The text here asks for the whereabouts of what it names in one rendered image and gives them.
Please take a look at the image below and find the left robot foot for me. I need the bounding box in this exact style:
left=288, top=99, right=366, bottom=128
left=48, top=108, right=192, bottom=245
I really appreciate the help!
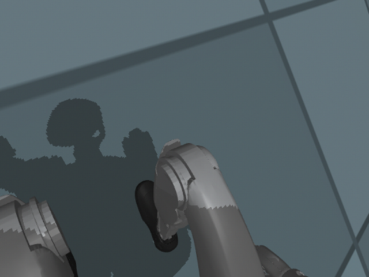
left=66, top=250, right=78, bottom=277

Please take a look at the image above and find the right robot foot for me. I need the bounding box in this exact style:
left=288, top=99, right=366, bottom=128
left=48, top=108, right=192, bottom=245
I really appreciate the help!
left=135, top=180, right=178, bottom=252

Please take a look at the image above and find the right robot hand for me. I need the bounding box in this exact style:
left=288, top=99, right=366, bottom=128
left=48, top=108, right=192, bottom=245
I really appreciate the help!
left=254, top=244, right=291, bottom=277

